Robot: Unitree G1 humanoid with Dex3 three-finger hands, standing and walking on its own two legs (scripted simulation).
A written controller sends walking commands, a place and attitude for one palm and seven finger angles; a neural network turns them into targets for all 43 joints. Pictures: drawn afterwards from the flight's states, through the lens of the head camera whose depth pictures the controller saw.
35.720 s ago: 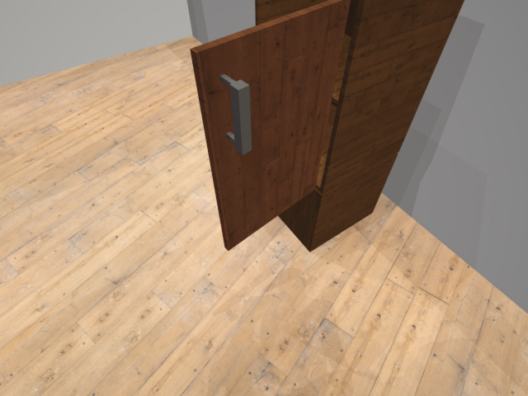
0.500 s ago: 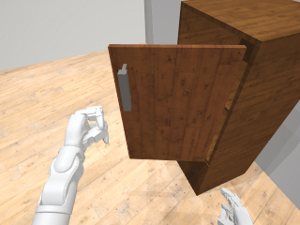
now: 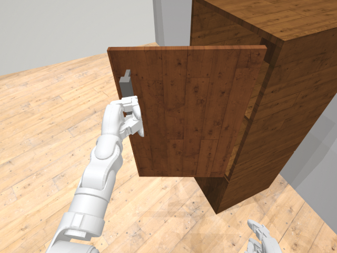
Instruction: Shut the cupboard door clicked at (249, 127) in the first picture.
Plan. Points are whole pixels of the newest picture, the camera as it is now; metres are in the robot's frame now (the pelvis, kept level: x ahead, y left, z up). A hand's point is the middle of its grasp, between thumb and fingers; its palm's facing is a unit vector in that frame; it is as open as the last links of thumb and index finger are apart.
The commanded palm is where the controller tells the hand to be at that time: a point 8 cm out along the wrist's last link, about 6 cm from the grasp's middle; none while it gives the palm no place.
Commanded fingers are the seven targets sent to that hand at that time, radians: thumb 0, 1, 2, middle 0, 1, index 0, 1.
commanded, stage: bring the fist close to the handle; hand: left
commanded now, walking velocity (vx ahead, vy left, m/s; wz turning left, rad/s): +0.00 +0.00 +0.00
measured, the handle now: (130, 97) +0.47 +0.13 +0.13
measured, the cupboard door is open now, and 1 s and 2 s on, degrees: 65 61 47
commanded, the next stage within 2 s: push the door shut along its arc in 0.34 s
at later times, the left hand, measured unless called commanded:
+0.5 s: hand (140, 122) +0.37 +0.09 +0.14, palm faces +0.02 -1.00 +0.00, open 3.1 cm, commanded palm +0.35 +0.14 +0.14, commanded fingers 0.00 0.90 0.90 -1.30 -1.50 -1.30 -1.50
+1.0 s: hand (143, 107) +0.42 +0.09 +0.15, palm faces -0.11 -0.99 -0.02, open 3.1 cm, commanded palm +0.41 +0.13 +0.14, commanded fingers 0.00 0.90 0.90 -1.30 -1.50 -1.30 -1.50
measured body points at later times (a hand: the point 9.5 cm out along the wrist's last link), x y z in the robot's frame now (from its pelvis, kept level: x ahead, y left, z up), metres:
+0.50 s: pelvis -0.01 -0.01 +0.00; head -0.01 -0.03 +0.45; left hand +0.36 +0.14 +0.14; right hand +0.15 -0.24 -0.10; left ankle -0.02 +0.13 -0.73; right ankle +0.00 -0.11 -0.73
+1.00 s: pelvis -0.01 +0.00 +0.00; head +0.00 -0.01 +0.45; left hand +0.42 +0.14 +0.15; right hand +0.08 -0.25 -0.12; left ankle -0.02 +0.13 -0.73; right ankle +0.00 -0.11 -0.73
